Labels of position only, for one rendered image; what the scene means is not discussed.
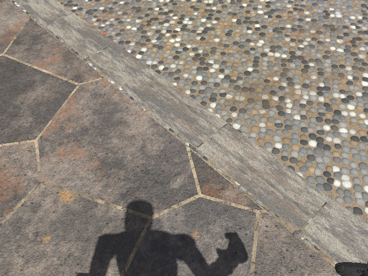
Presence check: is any right robot hand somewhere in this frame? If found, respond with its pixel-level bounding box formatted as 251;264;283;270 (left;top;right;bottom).
335;262;368;276

